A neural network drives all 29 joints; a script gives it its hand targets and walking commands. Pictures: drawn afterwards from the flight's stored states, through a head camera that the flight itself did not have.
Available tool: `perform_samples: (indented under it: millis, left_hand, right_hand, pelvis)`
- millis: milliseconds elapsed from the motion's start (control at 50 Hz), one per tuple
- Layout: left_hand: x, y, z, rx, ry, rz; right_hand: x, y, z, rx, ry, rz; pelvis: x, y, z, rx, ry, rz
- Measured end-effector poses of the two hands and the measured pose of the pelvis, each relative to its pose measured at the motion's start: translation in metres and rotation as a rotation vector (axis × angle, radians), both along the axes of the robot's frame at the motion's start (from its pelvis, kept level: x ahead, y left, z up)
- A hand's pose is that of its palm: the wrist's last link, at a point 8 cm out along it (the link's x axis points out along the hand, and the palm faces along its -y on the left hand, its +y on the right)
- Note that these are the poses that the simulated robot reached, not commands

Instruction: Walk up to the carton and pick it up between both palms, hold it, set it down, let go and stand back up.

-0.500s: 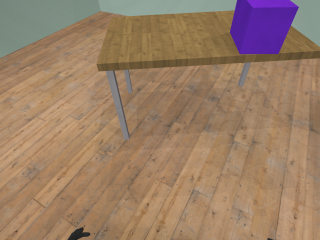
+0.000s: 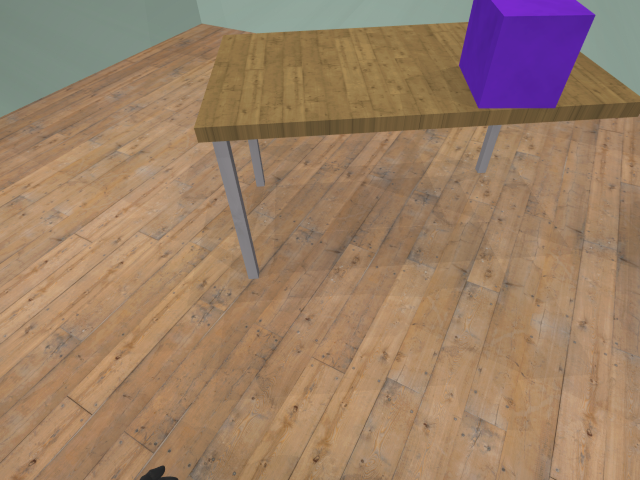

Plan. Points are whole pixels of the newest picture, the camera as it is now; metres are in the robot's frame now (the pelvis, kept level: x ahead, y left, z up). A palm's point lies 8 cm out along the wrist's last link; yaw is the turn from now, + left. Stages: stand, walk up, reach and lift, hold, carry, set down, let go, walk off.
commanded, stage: stand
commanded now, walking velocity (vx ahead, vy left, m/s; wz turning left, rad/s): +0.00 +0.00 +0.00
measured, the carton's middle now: (515, 44) +1.18 -0.50 +0.06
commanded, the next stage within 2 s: none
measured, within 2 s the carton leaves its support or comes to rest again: neither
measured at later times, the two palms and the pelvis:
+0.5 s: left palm out of the picture +0.10 +0.27 -0.10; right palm out of the picture +0.09 -0.27 -0.11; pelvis +0.00 +0.00 +0.00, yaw +0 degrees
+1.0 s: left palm out of the picture +0.10 +0.27 -0.10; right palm out of the picture +0.08 -0.27 -0.11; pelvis +0.00 +0.00 +0.01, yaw +0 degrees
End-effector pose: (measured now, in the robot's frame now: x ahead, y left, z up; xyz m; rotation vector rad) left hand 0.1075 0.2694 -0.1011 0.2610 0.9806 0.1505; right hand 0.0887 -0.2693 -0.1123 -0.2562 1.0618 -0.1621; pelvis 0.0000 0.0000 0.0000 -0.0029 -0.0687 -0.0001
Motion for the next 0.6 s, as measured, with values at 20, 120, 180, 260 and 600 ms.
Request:
perform_samples:
  millis: [20, 120, 180, 260, 600]
  left_hand:
    - [-0.0004, 0.0001, -0.0003, 0.0, 0.003, 0.0]
    - [-0.0011, 0.0004, -0.0005, 0.0, 0.004, 0.001]
    - [-0.0027, 0.0006, -0.0006, 0.002, 0.005, 0.003]
    - [-0.0042, 0.0005, -0.0001, 0.003, 0.006, 0.003]
    - [-0.003, 0.0002, 0.0009, 0.001, 0.019, 0.002]
  right_hand:
    - [0.0001, 0.0001, 0.0, 0.0, 0.0, 0.0]
    - [0.0003, 0.0003, 0.0004, 0.0, -0.006, 0.002]
    - [-0.0013, 0.0001, 0.0002, 0.0, -0.001, 0.001]
    - [-0.0038, -0.0002, 0.0001, 0.0, 0.007, -0.002]
    - [-0.0031, -0.001, 0.0014, -0.001, 0.016, 0.0]
  pelvis:
    - [0.0001, 0.0001, 0.0, 0.0, 0.0, 0.0]
    - [-0.0003, 0.0002, 0.0, 0.0, 0.0, 0.0]
    - [-0.0013, 0.0001, 0.0001, 0.0, -0.001, 0.0]
    - [-0.0027, -0.0001, 0.0007, 0.0, -0.001, 0.0]
    - [-0.0002, -0.0002, 0.003, 0.0, 0.011, 0.0]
